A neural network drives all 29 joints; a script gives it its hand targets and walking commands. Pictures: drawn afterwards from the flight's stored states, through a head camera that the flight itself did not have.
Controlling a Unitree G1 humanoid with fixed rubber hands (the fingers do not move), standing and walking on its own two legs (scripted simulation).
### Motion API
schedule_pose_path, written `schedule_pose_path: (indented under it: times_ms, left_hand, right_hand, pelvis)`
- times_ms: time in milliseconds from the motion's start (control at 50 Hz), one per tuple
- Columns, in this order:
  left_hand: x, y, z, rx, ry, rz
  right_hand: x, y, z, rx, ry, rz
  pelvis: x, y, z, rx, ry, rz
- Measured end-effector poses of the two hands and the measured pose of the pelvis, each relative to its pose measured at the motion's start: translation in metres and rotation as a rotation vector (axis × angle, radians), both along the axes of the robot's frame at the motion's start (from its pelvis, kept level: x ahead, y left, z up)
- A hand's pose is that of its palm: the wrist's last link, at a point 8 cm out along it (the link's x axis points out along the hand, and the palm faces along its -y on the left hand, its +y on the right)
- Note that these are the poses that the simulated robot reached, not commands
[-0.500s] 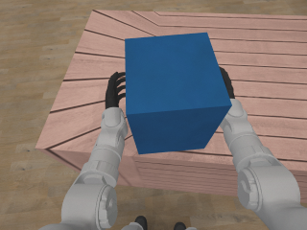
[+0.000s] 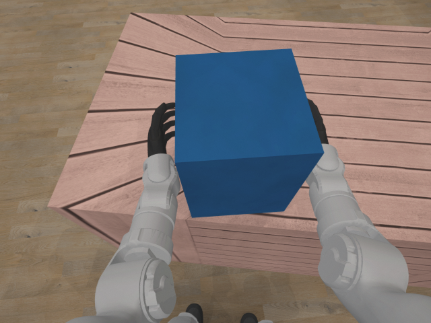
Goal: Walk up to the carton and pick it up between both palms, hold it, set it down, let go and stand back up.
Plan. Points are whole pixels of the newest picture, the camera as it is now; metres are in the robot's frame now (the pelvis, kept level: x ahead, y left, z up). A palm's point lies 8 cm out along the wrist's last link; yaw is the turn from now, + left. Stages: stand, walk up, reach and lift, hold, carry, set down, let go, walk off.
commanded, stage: reach and lift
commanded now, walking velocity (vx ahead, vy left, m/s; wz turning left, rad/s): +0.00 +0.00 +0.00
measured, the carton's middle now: (236, 142) +0.43 -0.01 +0.03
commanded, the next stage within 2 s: none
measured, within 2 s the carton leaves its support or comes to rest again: leaves its support in 0.54 s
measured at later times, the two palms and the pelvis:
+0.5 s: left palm (158, 149) +0.41 +0.14 +0.04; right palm (314, 140) +0.43 -0.15 +0.04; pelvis +0.00 +0.00 +0.00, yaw +0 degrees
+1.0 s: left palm (154, 154) +0.39 +0.14 +0.05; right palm (314, 146) +0.41 -0.15 +0.05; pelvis -0.01 +0.00 +0.00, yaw +0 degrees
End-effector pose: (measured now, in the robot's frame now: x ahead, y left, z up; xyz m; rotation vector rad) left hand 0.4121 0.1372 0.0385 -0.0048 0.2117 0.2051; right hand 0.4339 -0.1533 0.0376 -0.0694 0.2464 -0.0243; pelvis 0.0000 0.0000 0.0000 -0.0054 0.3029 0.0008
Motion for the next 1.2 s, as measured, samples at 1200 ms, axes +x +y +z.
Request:
schedule_pose_path:
  times_ms: [1200]
  left_hand:
    - [-0.021, 0.007, 0.008, -0.034, -0.102, 0.002]
  right_hand:
    - [-0.023, 0.008, 0.014, -0.097, -0.155, 0.008]
  pelvis:
    - [-0.013, 0.003, 0.000, -0.004, -0.017, -0.002]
